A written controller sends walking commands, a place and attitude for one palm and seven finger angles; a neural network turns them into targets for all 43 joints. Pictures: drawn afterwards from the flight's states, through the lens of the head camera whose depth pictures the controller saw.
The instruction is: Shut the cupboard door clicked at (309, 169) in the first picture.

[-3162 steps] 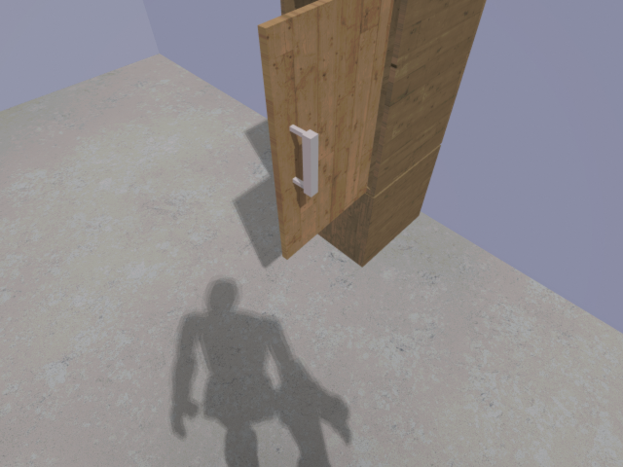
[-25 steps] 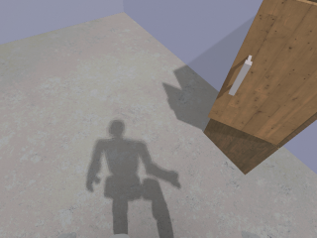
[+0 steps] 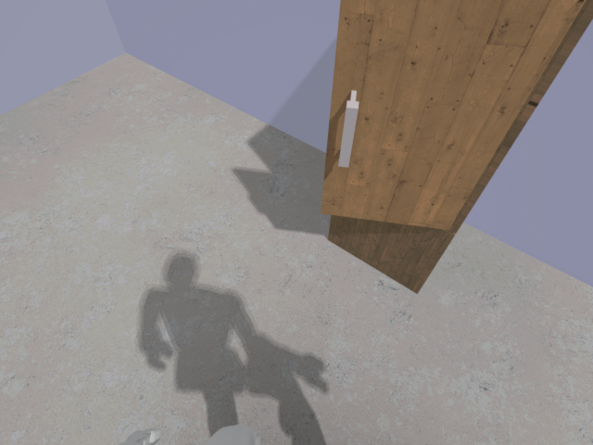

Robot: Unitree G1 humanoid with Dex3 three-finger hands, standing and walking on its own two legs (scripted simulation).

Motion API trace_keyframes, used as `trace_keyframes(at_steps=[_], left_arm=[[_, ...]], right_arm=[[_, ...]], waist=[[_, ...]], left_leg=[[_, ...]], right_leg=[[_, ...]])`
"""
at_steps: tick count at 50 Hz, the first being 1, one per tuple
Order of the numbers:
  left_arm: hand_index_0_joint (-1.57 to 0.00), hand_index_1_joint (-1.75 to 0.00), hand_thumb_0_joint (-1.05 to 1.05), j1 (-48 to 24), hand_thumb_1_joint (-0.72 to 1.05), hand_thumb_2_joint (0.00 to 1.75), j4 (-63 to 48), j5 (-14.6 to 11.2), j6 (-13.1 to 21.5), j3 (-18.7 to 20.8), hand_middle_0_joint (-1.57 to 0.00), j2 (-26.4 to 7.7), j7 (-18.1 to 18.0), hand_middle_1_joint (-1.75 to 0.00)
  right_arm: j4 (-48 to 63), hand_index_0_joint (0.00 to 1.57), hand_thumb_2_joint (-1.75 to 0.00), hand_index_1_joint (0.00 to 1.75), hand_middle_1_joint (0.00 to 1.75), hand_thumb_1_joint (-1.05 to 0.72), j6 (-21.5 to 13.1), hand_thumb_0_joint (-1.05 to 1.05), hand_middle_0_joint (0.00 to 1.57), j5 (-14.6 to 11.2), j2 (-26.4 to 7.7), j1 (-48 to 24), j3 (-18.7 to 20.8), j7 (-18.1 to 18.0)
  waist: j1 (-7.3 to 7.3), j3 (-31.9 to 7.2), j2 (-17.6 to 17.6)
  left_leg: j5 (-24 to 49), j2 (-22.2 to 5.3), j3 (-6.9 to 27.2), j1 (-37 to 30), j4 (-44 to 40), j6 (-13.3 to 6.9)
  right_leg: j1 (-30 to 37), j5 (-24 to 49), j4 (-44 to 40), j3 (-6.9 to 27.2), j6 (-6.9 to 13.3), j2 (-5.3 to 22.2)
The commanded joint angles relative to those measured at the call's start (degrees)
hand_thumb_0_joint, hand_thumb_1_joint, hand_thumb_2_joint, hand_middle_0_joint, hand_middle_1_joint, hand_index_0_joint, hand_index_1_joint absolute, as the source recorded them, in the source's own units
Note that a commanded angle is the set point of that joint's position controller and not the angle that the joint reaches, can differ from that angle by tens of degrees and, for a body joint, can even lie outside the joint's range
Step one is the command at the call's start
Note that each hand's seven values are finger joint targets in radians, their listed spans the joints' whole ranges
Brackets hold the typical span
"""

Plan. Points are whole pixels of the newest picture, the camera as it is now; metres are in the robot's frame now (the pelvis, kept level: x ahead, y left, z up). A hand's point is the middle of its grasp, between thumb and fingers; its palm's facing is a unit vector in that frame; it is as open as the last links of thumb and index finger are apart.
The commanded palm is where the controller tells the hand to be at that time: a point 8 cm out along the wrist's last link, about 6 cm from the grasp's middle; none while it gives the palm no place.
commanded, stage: turn to face it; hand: left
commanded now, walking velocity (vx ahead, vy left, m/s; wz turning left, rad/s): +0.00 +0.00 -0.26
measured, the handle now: (348, 129) +0.69 -0.08 -0.01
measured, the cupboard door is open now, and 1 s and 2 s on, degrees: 28 28 28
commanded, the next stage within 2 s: take the last steps up to it in 0.06 s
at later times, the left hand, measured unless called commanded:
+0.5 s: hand (192, 416) +0.18 +0.17 -0.15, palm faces -0.22 -0.96 -0.17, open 7.4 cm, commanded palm none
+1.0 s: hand (249, 372) +0.25 +0.09 -0.18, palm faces -0.22 -0.97 -0.11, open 7.4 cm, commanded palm none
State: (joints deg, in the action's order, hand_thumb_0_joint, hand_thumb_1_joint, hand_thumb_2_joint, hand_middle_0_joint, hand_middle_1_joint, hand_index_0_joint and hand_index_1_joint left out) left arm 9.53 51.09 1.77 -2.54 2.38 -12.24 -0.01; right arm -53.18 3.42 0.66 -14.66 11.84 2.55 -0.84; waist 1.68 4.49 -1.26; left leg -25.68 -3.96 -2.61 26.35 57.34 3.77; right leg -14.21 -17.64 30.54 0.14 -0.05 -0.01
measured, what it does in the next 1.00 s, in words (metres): walks ahead: left foot, then right foot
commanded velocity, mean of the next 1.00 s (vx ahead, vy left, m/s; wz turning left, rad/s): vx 0.16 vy -0.11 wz -0.14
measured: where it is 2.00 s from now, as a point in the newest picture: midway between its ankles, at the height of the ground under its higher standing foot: (330, 439)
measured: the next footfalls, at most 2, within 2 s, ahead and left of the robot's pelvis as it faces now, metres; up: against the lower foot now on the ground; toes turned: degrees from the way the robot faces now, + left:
left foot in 0.10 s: +0.06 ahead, +0.13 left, +0.00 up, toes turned +2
right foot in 0.56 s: +0.08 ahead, -0.16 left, +0.00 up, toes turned -15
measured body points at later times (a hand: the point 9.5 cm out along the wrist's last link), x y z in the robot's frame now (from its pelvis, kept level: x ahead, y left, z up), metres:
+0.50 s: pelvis +0.04 +0.00 +0.01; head +0.08 +0.01 +0.46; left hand +0.19 +0.22 -0.14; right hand -0.03 -0.24 -0.13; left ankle +0.02 +0.12 -0.73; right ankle +0.02 -0.15 -0.70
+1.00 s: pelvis +0.18 -0.07 +0.01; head +0.22 -0.04 +0.45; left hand +0.26 +0.15 -0.17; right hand +0.15 -0.31 -0.13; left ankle +0.19 +0.03 -0.73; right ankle +0.10 -0.20 -0.65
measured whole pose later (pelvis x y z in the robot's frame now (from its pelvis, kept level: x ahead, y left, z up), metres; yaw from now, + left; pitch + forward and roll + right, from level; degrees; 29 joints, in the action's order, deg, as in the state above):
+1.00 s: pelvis +0.18 -0.07 +0.01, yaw -13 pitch +1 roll -2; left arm 12.4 59.3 2.0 -2.6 3.4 -12.0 1.9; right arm -56.6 -2.6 2.1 -8.3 16.0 0.3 -1.9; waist 1.2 3.4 3.4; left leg -16.6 -5.2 -8.8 14.4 30.5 -1.1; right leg -26.4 -21.5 63.4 -1.4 -0.2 1.3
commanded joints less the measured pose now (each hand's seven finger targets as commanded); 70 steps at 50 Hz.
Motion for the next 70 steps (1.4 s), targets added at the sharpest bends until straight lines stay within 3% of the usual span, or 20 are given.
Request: trace_keyframes(at_steps=[1, 4, 6, 7, 11, 22, 26, 28, 29, 33, 39, 40, 42, 43, 47, 51, 57, 60, 63, 70], left_arm=[[-0.2, -0.3, 0.0, 0.35, 0.9, 0.9, -2.92, -0.09, 1.29, 3.38, -0.2, -12.21, -0.73, -0.3], [-0.2, -0.3, 0.0, -0.56, 0.9, 0.9, -2.41, -0.98, 0.86, 3.05, -0.2, -10.19, -0.63, -0.3], [-0.2, -0.3, 0.0, 2.42, 0.9, 0.9, -3.23, -1.45, 0.42, 1.95, -0.2, -5.1, -0.22, -0.3], [-0.2, -0.3, 0.0, -0.12, 0.9, 0.9, -3.05, -0.93, -0.12, 2.04, -0.2, -6.0, -0.4, -0.3], [-0.2, -0.3, 0.0, -0.69, 0.9, 0.9, -1.07, -0.69, 0.17, 2.13, -0.2, -4.8, 1.01, -0.3], [-0.2, -0.3, 0.0, -7.07, 0.9, 0.9, -1.78, 0.0, 0.68, 1.92, -0.2, -3.49, 3.75, -0.3], [-0.2, -0.3, 0.0, 2.45, 0.9, 0.9, 2.12, 0.02, 1.52, 2.64, -0.2, -5.69, 3.42, -0.3], [-0.2, -0.3, 0.0, 13.89, 0.9, 0.9, 5.66, 0.23, 2.46, 4.51, -0.2, -14.66, 1.69, -0.3], [-0.2, -0.3, 0.0, 14.15, 0.9, 0.9, 5.54, -0.43, 2.3, 4.3, -0.2, -15.07, 0.92, -0.3], [-0.2, -0.3, 0.0, 1.87, 0.9, 0.9, 2.87, 0.06, 2.92, 2.3, -0.2, -8.19, -0.1, -0.3], [-0.2, -0.3, 0.0, 1.07, 0.9, 0.9, 4.12, -0.39, 3.21, 2.09, -0.2, -8.02, 0.48, -0.3], [-0.2, -0.3, 0.0, 1.1, 0.9, 0.9, 4.16, -0.87, 2.93, 1.94, -0.2, -7.03, 0.66, -0.3], [-0.2, -0.3, 0.0, 3.74, 0.9, 0.9, 2.22, -1.09, 2.8, 0.76, -0.2, -2.37, 1.39, -0.3], [-0.2, -0.3, 0.0, 0.18, 0.9, 0.9, 0.87, -0.05, 2.66, 0.98, -0.2, -5.21, 1.32, -0.3], [-0.2, -0.3, 0.0, 2.03, 0.9, 0.9, 3.73, 0.12, 1.87, 1.81, -0.2, -3.07, 2.1, -0.3], [-0.2, -0.3, 0.0, 2.82, 0.9, 0.9, 4.59, -0.63, 1.08, 0.8, -0.2, -0.02, 1.1, -0.3], [-0.2, -0.3, 0.0, 6.94, 0.9, 0.9, 4.54, -0.35, 1.76, 1.5, -0.2, -3.11, -0.16, -0.3], [-0.2, -0.3, 0.0, 10.04, 0.9, 0.9, 4.5, 0.15, 2.81, 2.92, -0.2, -12.4, -1.06, -0.3], [-0.2, -0.3, 0.0, 2.86, 0.9, 0.9, 2.9, -0.19, 2.06, 2.83, -0.2, -10.09, -2.4, -0.3], [-0.2, -0.3, 0.0, 2.12, 0.9, 0.9, 0.92, 0.39, 2.2, 3.3, -0.2, -10.46, -2.66, -0.3]], right_arm=[[4.1, 0.2, -0.9, 0.3, 0.3, -0.9, -2.1, 0.0, 0.2, -0.13, -2.92, 1.26, 0.41, -0.42], [1.84, 0.2, -0.9, 0.3, 0.3, -0.9, -3.22, 0.0, 0.2, -0.02, -4.19, 7.0, 0.45, -0.74], [1.98, 0.2, -0.9, 0.3, 0.3, -0.9, -3.71, 0.0, 0.2, 0.91, -11.89, 8.88, 1.66, -1.21], [1.33, 0.2, -0.9, 0.3, 0.3, -0.9, -3.85, 0.0, 0.2, 1.17, -11.14, 9.04, 1.67, -1.83], [1.73, 0.2, -0.9, 0.3, 0.3, -0.9, -3.94, 0.0, 0.2, 1.59, -8.2, 6.2, 0.82, -1.98], [-2.69, 0.2, -0.9, 0.3, 0.3, -0.9, -4.85, 0.0, 0.2, 1.79, -9.96, 10.23, 2.76, -1.23], [-3.33, 0.2, -0.9, 0.3, 0.3, -0.9, -4.78, 0.0, 0.2, 1.25, -9.24, 7.82, 2.69, -0.84], [0.51, 0.2, -0.9, 0.3, 0.3, -0.9, -4.9, 0.0, 0.2, 0.25, -1.95, 2.15, 0.75, -0.17], [1.91, 0.2, -0.9, 0.3, 0.3, -0.9, -4.51, 0.0, 0.2, 0.42, -3.8, -1.27, 0.87, -0.37], [-1.07, 0.2, -0.9, 0.3, 0.3, -0.9, -3.92, 0.0, 0.2, 1.04, -2.87, 2.97, 1.38, 0.24], [-2.61, 0.2, -0.9, 0.3, 0.3, -0.9, -4.82, 0.0, 0.2, 1.08, -1.05, 10.29, 0.43, -0.02], [-4.09, 0.2, -0.9, 0.3, 0.3, -0.9, -5.34, 0.0, 0.2, 1.2, -2.44, 14.14, 0.62, -0.25], [-5.31, 0.2, -0.9, 0.3, 0.3, -0.9, -5.91, 0.0, 0.2, 2.36, -13.09, 22.62, 2.78, -1.44], [-5.1, 0.2, -0.9, 0.3, 0.3, -0.9, -5.7, 0.0, 0.2, 1.83, -13.69, 22.11, 2.45, -2.01], [-2.41, 0.2, -0.9, 0.3, 0.3, -0.9, -6.32, 0.0, 0.2, 1.53, -6.29, 10.59, 0.81, -2.22], [-3.02, 0.2, -0.9, 0.3, 0.3, -0.9, -5.65, 0.0, 0.2, 1.04, -4.65, 8.62, 0.47, -2.14], [-3.14, 0.2, -0.9, 0.3, 0.3, -0.9, -2.94, 0.0, 0.2, 0.31, -5.18, 4.45, 2.59, -1.49], [-1.85, 0.2, -0.9, 0.3, 0.3, -0.9, -1.46, 0.0, 0.2, -0.69, 0.24, 7.81, 2.46, -0.62], [-2.13, 0.2, -0.9, 0.3, 0.3, -0.9, -0.41, 0.0, 0.2, -0.55, -1.21, 5.52, 2.51, -1.01], [-0.1, 0.2, -0.9, 0.3, 0.3, -0.9, -0.56, 0.0, 0.2, -0.12, -1.11, 0.24, 1.44, 0.47]], waist=[[-1.52, -6.41, 10.52], [0.88, -8.16, 6.02], [0.36, -8.98, -14.2], [1.63, -7.23, -15.83], [0.02, -6.03, -7.46], [2.31, -2.75, -8.35], [-2.63, -5.06, -3.65], [-8.43, -5.68, 19.77], [-9.01, -3.91, 14.47], [-0.85, -0.2, 9.66], [2.83, -2.98, 6.19], [4.45, -4.36, 3.22], [6.42, -7.5, -18.63], [6.52, -5.86, -12.84], [0.23, -0.69, -6.92], [-0.7, -4.56, -8.28], [-3.12, -4.64, -7.68], [-4.13, -9.6, 12.96], [-2.63, -9.95, 16.28], [-3.56, -11.12, 12.2]], left_leg=[[2.49, 1.18, -0.85, -3.55, -13.94, -0.08], [17.61, 0.38, 0.45, -17.29, -32.41, -1.29], [33.59, -18.69, 19.25, -21.45, -37.33, -11.48], [36.6, -20.24, 21.46, -20.33, -39.56, -13.52], [34.91, -16.07, 10.99, -22.12, -38.18, -12.84], [9.87, -17.47, 5.92, -19.84, -43.3, -10.54], [10.48, -12.79, -0.54, -10.31, -31.93, -6.32], [-11.85, 0.25, -10.18, 11.85, -5.94, -1.76], [-12.67, -0.88, -2.94, 14.69, 3.02, -2.56], [-1.43, -3.74, -0.74, 6.18, 4.62, -2.52], [10.45, 0.09, -6.47, -11.53, -22.84, -2.26], [14.98, 0.09, -5.46, -19.71, -28.62, -2.33], [12.86, -24.99, 30.27, -32.66, -42.15, -13.39], [16.85, -27.5, 32.93, -29.54, -42.55, -16.48], [25.9, -18.01, 11.51, -18.49, -42.8, -11.72], [51.94, -12.24, -1.45, -19.06, -36.85, -9.93], [37.54, -9.62, -2.46, -15.74, -27.64, -6.74], [-12.49, 4.33, -2.93, -5.13, -1.07, -2.29], [-8.3, 2.6, 5.23, 0.7, 13.36, -1.93], [-2.86, 3.18, 3.41, -2.1, -0.8, -0.57]], right_leg=[[4.29, 27.64, -7.4, 12.02, 10.21, 12.65], [-1.56, 20.91, -1.21, 10.16, 4.91, 8.38], [-10.27, -10.69, 13.63, 0.2, -0.95, -1.46], [-13.08, -17.66, 24.19, 1.76, -1.46, -1.47], [-15.7, -11.35, 30.16, 0.96, -1.77, 1.04], [-10.88, -4.9, 9.49, -3.72, -0.99, 1.99], [9.25, 4.31, -6.73, -6.12, 0.77, -0.63], [24.12, -4.94, -17.74, 20.05, 10.5, 18.24], [18.68, -5.79, -19.69, 23.4, 14.47, 21.55], [3.54, -2.08, -18.54, 9.28, 12.91, 14.47], [0.02, 6.67, -10.45, 3.69, 10.34, 9.44], [-3.47, 6.36, -4.13, 2.14, 8.44, 7.26], [-22.4, -17.01, 25.93, -4.24, 2.11, -2.49], [-24.99, -16.54, 34.77, 1.82, 2.15, 0.37], [-21.72, -2.1, 37.0, 2.32, -0.38, 4.15], [-11.81, 1.38, 19.11, -2.37, -1.81, 2.73], [1.27, 15.65, -1.51, -5.11, -1.09, 1.94], [9.46, 59.53, -6.41, 13.04, 9.55, 23.71], [8.66, 51.39, -6.38, 12.93, 11.88, 21.94], [7.1, 38.37, -7.95, 8.56, 10.72, 20.05]])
